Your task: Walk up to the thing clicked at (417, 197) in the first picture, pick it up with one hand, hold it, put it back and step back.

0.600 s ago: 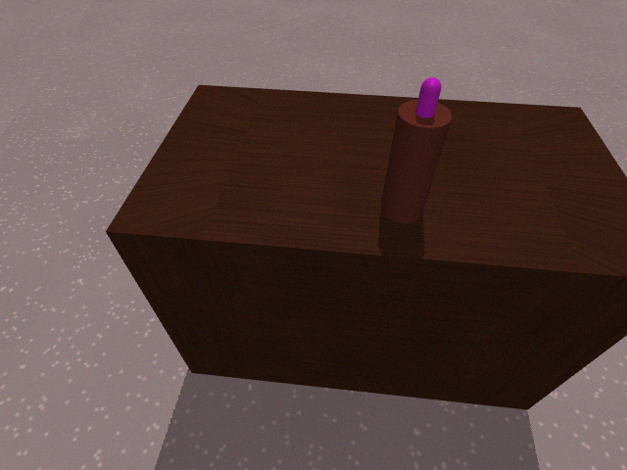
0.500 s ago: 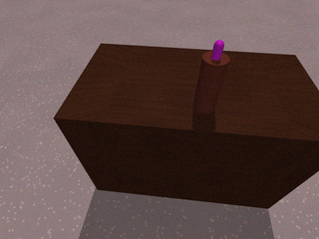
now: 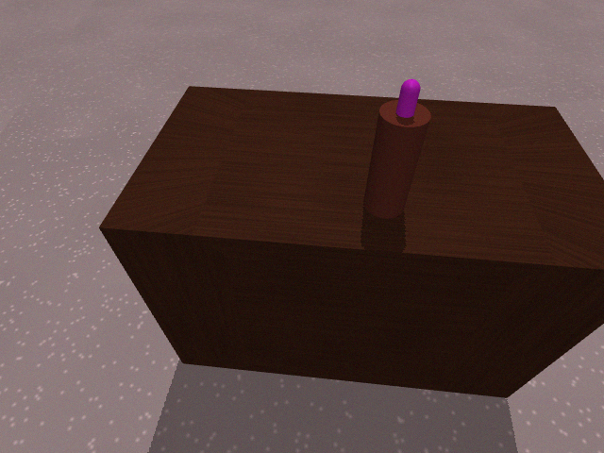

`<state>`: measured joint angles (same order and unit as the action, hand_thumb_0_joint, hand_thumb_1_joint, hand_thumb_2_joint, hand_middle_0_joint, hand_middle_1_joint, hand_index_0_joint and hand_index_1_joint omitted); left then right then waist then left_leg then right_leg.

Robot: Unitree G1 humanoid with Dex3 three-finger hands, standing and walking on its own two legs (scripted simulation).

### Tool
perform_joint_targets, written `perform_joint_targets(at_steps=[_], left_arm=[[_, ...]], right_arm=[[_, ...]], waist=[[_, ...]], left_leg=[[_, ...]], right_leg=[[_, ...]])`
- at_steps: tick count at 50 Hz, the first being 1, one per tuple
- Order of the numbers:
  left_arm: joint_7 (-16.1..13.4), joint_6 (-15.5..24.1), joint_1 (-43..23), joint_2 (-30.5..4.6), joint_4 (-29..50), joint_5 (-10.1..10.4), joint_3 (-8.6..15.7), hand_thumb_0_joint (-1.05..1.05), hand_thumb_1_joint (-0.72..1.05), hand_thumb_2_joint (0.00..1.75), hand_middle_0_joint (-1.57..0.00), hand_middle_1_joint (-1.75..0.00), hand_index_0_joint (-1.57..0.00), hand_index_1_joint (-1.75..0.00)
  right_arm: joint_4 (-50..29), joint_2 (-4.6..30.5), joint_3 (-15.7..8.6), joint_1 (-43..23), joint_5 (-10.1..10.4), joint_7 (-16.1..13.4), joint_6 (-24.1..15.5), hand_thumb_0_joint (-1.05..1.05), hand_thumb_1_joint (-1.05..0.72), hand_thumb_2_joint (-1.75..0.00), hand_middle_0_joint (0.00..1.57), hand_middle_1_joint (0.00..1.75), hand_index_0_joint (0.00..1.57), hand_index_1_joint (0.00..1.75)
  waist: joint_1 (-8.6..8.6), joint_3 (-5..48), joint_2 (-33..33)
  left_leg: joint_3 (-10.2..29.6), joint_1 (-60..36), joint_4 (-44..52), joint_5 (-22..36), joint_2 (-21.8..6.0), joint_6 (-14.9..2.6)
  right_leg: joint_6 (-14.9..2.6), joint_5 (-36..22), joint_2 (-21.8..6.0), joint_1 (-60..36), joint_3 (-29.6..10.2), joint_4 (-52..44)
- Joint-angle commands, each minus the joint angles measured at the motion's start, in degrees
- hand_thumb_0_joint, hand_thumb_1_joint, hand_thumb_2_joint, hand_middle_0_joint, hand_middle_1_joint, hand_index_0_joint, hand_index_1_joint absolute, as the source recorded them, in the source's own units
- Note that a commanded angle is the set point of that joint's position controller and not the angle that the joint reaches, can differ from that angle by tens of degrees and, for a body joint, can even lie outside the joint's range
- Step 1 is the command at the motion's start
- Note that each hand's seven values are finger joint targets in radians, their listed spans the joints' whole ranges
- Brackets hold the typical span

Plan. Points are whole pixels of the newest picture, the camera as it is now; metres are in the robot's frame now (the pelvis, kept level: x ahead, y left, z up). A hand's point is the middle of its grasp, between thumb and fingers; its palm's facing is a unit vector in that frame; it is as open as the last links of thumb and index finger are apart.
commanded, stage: stand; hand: right
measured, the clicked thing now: (396, 151) +0.64 -0.14 +0.05
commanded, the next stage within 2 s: walk up in 0.52 s
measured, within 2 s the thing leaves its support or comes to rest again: neither
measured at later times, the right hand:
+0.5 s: hand out of the picture +0.07 -0.25 -0.16, palm faces -0.04 +0.94 -0.33, open 7.4 cm
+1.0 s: hand out of the picture +0.15 -0.16 -0.16, palm faces +0.02 +0.93 -0.37, open 7.4 cm
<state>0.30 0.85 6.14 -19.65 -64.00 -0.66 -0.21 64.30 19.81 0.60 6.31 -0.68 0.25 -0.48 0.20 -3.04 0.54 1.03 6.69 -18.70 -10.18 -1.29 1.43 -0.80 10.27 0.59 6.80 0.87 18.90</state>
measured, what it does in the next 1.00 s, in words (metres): steps to the left: left foot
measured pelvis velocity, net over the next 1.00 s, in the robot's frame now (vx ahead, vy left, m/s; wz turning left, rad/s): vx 0.10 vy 0.12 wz -0.02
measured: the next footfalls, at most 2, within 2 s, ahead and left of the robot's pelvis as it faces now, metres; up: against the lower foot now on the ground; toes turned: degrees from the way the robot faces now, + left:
left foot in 0.86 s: +0.18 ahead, +0.24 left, +0.00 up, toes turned +3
right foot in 1.28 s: +0.28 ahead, +0.01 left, +0.00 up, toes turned -4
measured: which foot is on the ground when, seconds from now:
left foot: down 0.00-0.56, up 0.58-0.84, down 0.86-1.00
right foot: down 0.00-0.88, up 0.90-1.00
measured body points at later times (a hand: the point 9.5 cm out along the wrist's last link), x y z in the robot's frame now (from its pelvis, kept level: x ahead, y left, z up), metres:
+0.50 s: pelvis +0.00 +0.00 +0.00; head +0.02 +0.00 +0.45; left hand +0.08 +0.30 -0.13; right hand +0.08 -0.30 -0.14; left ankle +0.00 +0.14 -0.75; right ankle +0.00 -0.11 -0.75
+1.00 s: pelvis +0.10 +0.12 -0.03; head +0.13 +0.13 +0.42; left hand +0.15 +0.47 -0.15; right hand +0.15 -0.20 -0.13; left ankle +0.14 +0.24 -0.75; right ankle +0.04 -0.03 -0.68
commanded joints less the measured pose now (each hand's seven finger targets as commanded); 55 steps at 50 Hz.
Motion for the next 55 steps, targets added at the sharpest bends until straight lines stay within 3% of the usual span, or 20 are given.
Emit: perform_joint_targets(at_steps=[1, 25, 26, 27, 28, 29, 33, 35, 38, 40, 42, 43, 44, 45, 46, 47, 49, 50, 53, 55], left_arm=[[-0.75, 1.23, -2.03, -12.46, 3.25, 0.16, 2.12, 0.0, 0.9, 0.9, -0.2, -0.3, -0.2, -0.3], [-0.83, 1.2, -1.56, -12.49, 2.84, 0.25, 2.05, 0.0, 0.9, 0.9, -0.2, -0.3, -0.2, -0.3], [-0.85, 2.25, 6.64, -19.13, 4.14, -0.05, 5.78, 0.0, 0.9, 0.9, -0.2, -0.3, -0.2, -0.3], [-1.06, 2.49, 11.45, -20.53, 3.01, -0.56, 6.73, 0.0, 0.9, 0.9, -0.2, -0.3, -0.2, -0.3], [-1.49, 2.75, 12.65, -22.44, 3.4, -1.34, 8.13, 0.0, 0.9, 0.9, -0.2, -0.3, -0.2, -0.3], [-1.87, 3.14, 11.06, -23.21, 4.81, -1.22, 8.8, 0.0, 0.9, 0.9, -0.2, -0.3, -0.2, -0.3], [-1.92, 4.26, 6.1, -19.56, 9.65, -1.15, 8.34, 0.0, 0.9, 0.9, -0.2, -0.3, -0.2, -0.3], [-1.72, 4.44, 6.45, -19.56, 11.38, -1.13, 8.49, 0.0, 0.9, 0.9, -0.2, -0.3, -0.2, -0.3], [-1.28, 4.36, 7.96, -20.05, 12.75, -1.02, 8.48, 0.0, 0.9, 0.9, -0.2, -0.3, -0.2, -0.3], [-1.09, 4.22, 4.75, -20.9, 14.25, -1.24, 8.44, 0.0, 0.9, 0.9, -0.2, -0.3, -0.2, -0.3], [-1.05, 3.52, 3.12, -19.9, 15.2, -1.5, 8.03, 0.0, 0.9, 0.9, -0.2, -0.3, -0.2, -0.3], [-1.01, 3.25, 6.28, -16.64, 15.42, -1.99, 7.05, 0.0, 0.9, 0.9, -0.2, -0.3, -0.2, -0.3], [-0.89, 3.11, 10.51, -11.85, 15.19, -1.47, 5.61, 0.0, 0.9, 0.9, -0.2, -0.3, -0.2, -0.3], [-1.31, 2.78, 12.66, -11.05, 15.8, -0.42, 5.19, 0.0, 0.9, 0.9, -0.2, -0.3, -0.2, -0.3], [-1.85, 2.7, 12.87, -16.37, 14.93, -0.25, 5.98, 0.0, 0.9, 0.9, -0.2, -0.3, -0.2, -0.3], [-2.11, 2.73, 11.92, -18.26, 14.73, -0.12, 6.08, 0.0, 0.9, 0.9, -0.2, -0.3, -0.2, -0.3], [-1.18, 3.04, 15.84, -18.89, 12.75, 0.83, 6.48, 0.0, 0.9, 0.9, -0.2, -0.3, -0.2, -0.3], [-0.62, 2.97, 17.46, -18.24, 11.73, 0.87, 6.33, 0.0, 0.9, 0.9, -0.2, -0.3, -0.2, -0.3], [0.19, 1.88, 15.29, -15.33, 12.8, 0.16, 5.97, 0.0, 0.9, 0.9, -0.2, -0.3, -0.2, -0.3], [0.19, 1.36, 12.76, -13.73, 14.75, -0.1, 5.5, 0.0, 0.9, 0.9, -0.2, -0.3, -0.2, -0.3]], right_arm=[[-3.37, 12.04, -2.54, -1.9, 0.21, -0.73, -1.4, 0.0, -0.9, -0.9, 0.2, 0.3, 0.2, 0.3], [-3.2, 12.06, -2.53, -1.06, 0.28, -0.81, -1.3, 0.0, -0.9, -0.9, 0.2, 0.3, 0.2, 0.3], [-7.55, 17.95, -6.4, -0.35, -1.8, 0.85, -0.51, 0.0, -0.9, -0.9, 0.2, 0.3, 0.2, 0.3], [-9.12, 15.32, -6.15, -1.64, -2.43, 1.56, 0.14, 0.0, -0.9, -0.9, 0.2, 0.3, 0.2, 0.3], [-10.51, 15.18, -6.52, -2.66, -3.34, 1.98, 0.8, 0.0, -0.9, -0.9, 0.2, 0.3, 0.2, 0.3], [-11.54, 14.98, -6.68, -2.12, -3.53, 2.31, 1.26, 0.0, -0.9, -0.9, 0.2, 0.3, 0.2, 0.3], [-13.44, 14.48, -7.96, 1.5, -2.96, 4.24, 1.39, 0.0, -0.9, -0.9, 0.2, 0.3, 0.2, 0.3], [-14.79, 14.07, -8.11, 1.99, -2.82, 4.86, 1.37, 0.0, -0.9, -0.9, 0.2, 0.3, 0.2, 0.3], [-17.06, 13.76, -8.86, 0.54, -2.86, 5.5, 1.24, 0.0, -0.9, -0.9, 0.2, 0.3, 0.2, 0.3], [-16.79, 14.43, -9.73, 4.95, -2.53, 5.47, 1.09, 0.0, -0.9, -0.9, 0.2, 0.3, 0.2, 0.3], [-14.23, 15.52, -10.97, 13.98, -2.26, 5.11, 0.77, 0.0, -0.9, -0.9, 0.2, 0.3, 0.2, 0.3], [-12.26, 18.16, -12.14, 20.45, -2.08, 4.58, 0.34, 0.0, -0.9, -0.9, 0.2, 0.3, 0.2, 0.3], [-12.23, 20.89, -12.73, 24.46, -2.69, 3.8, 0.01, 0.0, -0.9, -0.9, 0.2, 0.3, 0.2, 0.3], [-14.84, 24.08, -12.49, 20.95, -2.71, 3.57, -0.62, 0.0, -0.9, -0.9, 0.2, 0.3, 0.2, 0.3], [-16.73, 26.06, -12.77, 14.4, -1.16, 3.62, -0.56, 0.0, -0.9, -0.9, 0.2, 0.3, 0.2, 0.3], [-18.11, 25.52, -12.38, 11.01, -1.03, 3.6, -0.22, 0.0, -0.9, -0.9, 0.2, 0.3, 0.2, 0.3], [-19.97, 19.86, -10.24, 7.79, -0.82, 2.68, -1.07, 0.0, -0.9, -0.9, 0.2, 0.3, 0.2, 0.3], [-19.82, 18.27, -9.53, 8.57, -0.51, 2.3, -1.81, 0.0, -0.9, -0.9, 0.2, 0.3, 0.2, 0.3], [-19.18, 17.44, -8.9, 11.87, -0.23, 1.29, -3.2, 0.0, -0.9, -0.9, 0.2, 0.3, 0.2, 0.3], [-19.58, 16.76, -8.33, 11.77, -0.32, 0.41, -3.5, 0.0, -0.9, -0.9, 0.2, 0.3, 0.2, 0.3]], waist=[[-0.04, 5.01, -0.43], [-0.13, 4.46, -0.71], [1.86, 5.97, 2.73], [3.98, 3.22, -2.06], [5.09, -0.65, -4.83], [4.35, -3.29, -3.75], [0.79, -4.15, -5.42], [1.02, -3.21, -7.07], [1.75, -3.07, -8.82], [-1.38, -2.14, -11.09], [-6.55, 1.06, -7.39], [-8.83, 5.06, 2.52], [-10.43, 5.18, 16.62], [-7.85, 3.63, 21.23], [-5.26, 1.37, 15.61], [-3.67, -2.61, 14.02], [-0.45, -3.83, 9.27], [-0.2, -3.5, 8.3], [-0.29, -3.35, 5.04], [-0.41, -3.67, 5.01]], left_leg=[[4.45, -0.68, 2.6, 6.18, -5.87, -2.38], [4.28, -0.98, 2.98, 6.91, -6.03, -2.42], [0.52, 3.21, -6.63, -13.45, -1.51, -5.09], [-1.86, 15.2, -14.02, -20.6, 0.67, -4.65], [-0.15, 24.92, -25.42, -21.27, -0.05, -3.52], [3.78, 29.44, -30.68, -18.76, -2.38, -3.36], [5.47, 27.8, -32.29, -12.7, -6.0, -1.76], [4.29, 24.86, -28.96, -12.43, -6.29, -0.87], [1.96, 18.66, -22.18, -10.54, -5.38, -0.59], [-0.72, 9.89, -19.79, -7.36, -4.78, -0.63], [-3.83, -4.52, -15.88, -2.39, -2.73, -0.99], [-1.41, -14.15, -14.52, -5.65, -2.32, -2.1], [9.42, -14.62, -4.67, -18.95, -8.08, -4.43], [32.97, -7.66, 7.06, -33.89, -17.98, -7.24], [39.1, 0.87, 10.9, -42.61, -22.01, -12.54], [37.69, 6.18, 11.46, -42.86, -22.53, -15.06], [22.96, 4.61, 5.91, -27.58, -16.99, -13.52], [17.32, 4.46, 4.25, -19.05, -14.77, -12.38], [10.86, 5.71, 2.22, 3.11, -14.15, -12.61], [7.14, 5.46, -0.9, 17.43, -15.2, -14.19]], right_leg=[[-0.9, -6.32, -7.85, -0.59, -6.1, -3.45], [-0.75, -7.55, -7.8, -0.76, -6.08, -3.43], [-3.73, 13.3, -7.44, -5.61, -9.02, -1.6], [-6.4, 25.72, -12.83, -9.79, -17.69, -6.2], [-10.18, 32.48, -19.61, -10.51, -26.82, -10.29], [-12.14, 36.02, -22.93, -7.13, -30.22, -11.78], [-11.68, 20.44, -18.75, -3.59, -20.29, -10.55], [-11.25, 12.89, -16.91, -3.05, -15.55, -7.86], [-9.85, 9.64, -14.27, 1.82, -10.6, -4.53], [-8.59, 9.38, -13.1, 9.15, -7.92, -1.6], [-6.28, 10.1, -11.04, 17.8, -5.2, 8.88], [-4.99, 11.09, -7.24, 22.37, -2.84, 23.74], [-3.2, 21.7, 0.32, 27.55, 0.37, 40.2], [-1.92, 24.71, 5.17, 32.51, -4.87, 49.38], [-3.33, 23.3, 1.14, 28.92, -8.14, 51.95], [-3.14, 21.08, -1.23, 28.44, -8.05, 53.71], [-2.39, 13.48, -3.54, 27.55, -8.36, 49.35], [-2.09, 11.36, -4.02, 26.39, -7.83, 46.26], [-0.19, 10.76, -2.99, 21.25, -6.24, 39.16], [0.29, 11.13, -3.31, 19.97, -5.54, 32.93]])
